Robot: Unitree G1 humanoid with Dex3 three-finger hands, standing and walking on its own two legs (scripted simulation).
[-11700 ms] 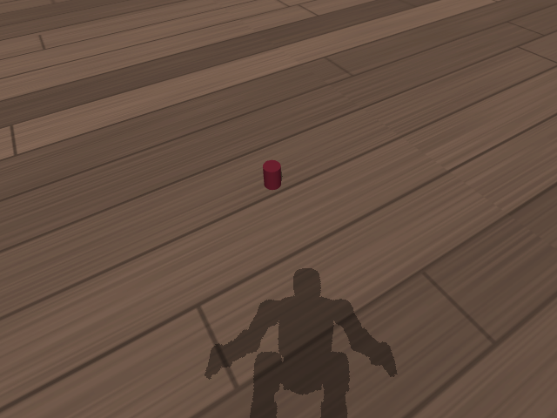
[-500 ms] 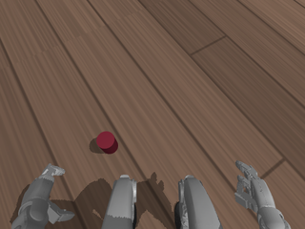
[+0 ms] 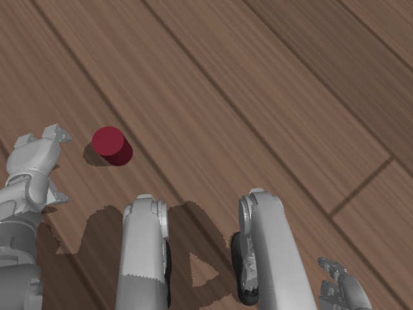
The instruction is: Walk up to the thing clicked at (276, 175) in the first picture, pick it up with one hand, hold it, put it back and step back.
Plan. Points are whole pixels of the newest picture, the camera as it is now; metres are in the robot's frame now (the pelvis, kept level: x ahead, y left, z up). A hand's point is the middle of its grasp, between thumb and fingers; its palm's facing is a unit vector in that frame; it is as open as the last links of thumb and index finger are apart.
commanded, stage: rise first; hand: left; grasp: from above
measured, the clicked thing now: (114, 147) +0.51 +0.27 -0.36
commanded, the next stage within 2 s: approach in 0.98 s
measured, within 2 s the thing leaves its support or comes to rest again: neither
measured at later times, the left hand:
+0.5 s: hand (71, 157) +0.43 +0.32 -0.20, palm faces -0.45 -0.06 -0.89, open 14.1 cm
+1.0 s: hand (79, 151) +0.45 +0.32 -0.23, palm faces -0.44 -0.05 -0.89, open 14.2 cm
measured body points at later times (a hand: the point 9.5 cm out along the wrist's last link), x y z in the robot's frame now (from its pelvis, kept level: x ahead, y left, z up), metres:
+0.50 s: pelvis +0.00 +0.01 -0.05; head +0.22 +0.07 +0.33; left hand +0.45 +0.32 -0.15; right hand +0.08 -0.27 -0.17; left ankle +0.09 +0.13 -0.39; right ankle +0.10 -0.13 -0.39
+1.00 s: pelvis +0.01 +0.01 -0.07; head +0.25 +0.07 +0.31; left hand +0.47 +0.32 -0.18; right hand +0.07 -0.27 -0.18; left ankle +0.09 +0.13 -0.39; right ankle +0.10 -0.13 -0.39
